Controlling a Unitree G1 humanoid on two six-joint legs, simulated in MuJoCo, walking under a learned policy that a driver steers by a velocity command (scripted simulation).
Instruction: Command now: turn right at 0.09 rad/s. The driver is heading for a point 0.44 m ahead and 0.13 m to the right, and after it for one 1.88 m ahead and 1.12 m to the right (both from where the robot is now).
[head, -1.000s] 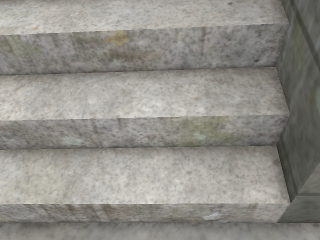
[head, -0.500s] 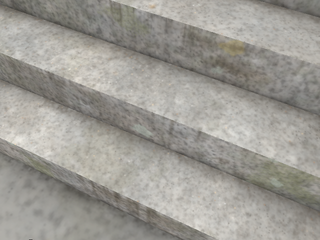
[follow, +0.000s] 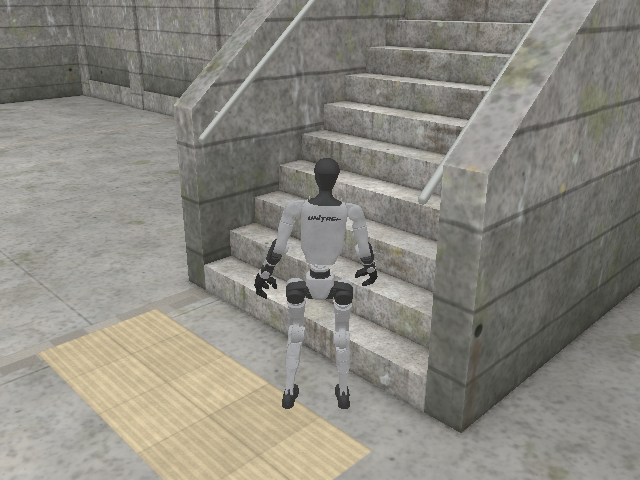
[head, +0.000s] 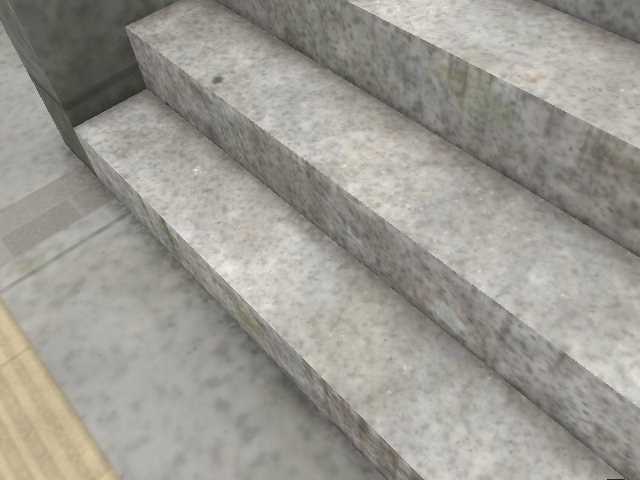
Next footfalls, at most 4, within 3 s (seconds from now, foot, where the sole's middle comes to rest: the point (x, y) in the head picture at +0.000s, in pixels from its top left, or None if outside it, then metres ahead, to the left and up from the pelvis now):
0.08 left None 0.02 0.14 -0.78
0.46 right None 0.12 -0.14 -0.78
0.88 left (483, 440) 0.48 -0.18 -0.58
1.32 right None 0.53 -0.41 -0.38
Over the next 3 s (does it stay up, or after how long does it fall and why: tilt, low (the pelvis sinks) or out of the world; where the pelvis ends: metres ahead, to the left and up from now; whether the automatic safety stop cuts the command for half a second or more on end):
stays up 0.59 -0.25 0.38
